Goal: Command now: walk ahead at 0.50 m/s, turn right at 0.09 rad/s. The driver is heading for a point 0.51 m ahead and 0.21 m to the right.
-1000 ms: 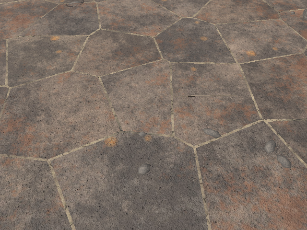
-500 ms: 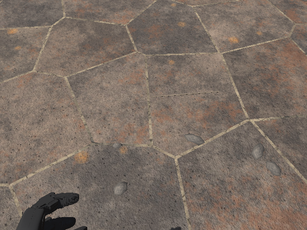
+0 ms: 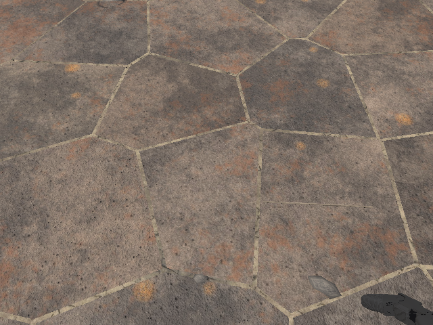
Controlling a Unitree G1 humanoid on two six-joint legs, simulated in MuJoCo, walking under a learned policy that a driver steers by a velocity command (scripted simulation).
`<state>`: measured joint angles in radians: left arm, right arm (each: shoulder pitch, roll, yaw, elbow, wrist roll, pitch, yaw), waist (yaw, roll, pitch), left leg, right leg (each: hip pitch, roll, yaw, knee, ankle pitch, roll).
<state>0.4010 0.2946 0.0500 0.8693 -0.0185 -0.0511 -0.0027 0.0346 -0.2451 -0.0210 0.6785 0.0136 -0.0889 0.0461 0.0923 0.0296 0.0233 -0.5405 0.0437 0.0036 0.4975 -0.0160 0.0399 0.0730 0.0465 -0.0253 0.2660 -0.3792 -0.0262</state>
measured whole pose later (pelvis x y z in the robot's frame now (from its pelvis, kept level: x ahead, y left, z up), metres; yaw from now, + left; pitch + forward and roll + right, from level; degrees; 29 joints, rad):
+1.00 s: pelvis +0.49 -0.09 +0.01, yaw -23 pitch +1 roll -2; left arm 0.21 0.26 0.04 0.77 0.00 -0.02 0.01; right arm 0.12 -0.27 -0.04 0.78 -0.01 -0.06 0.01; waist 0.04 0.05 0.03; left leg -0.50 0.05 -0.03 0.58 -0.04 -0.03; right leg -0.13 0.11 0.03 0.40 -0.28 -0.08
